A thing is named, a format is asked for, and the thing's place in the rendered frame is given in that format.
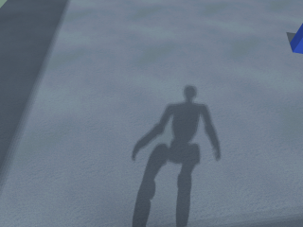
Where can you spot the carton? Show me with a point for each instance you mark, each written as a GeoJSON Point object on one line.
{"type": "Point", "coordinates": [297, 41]}

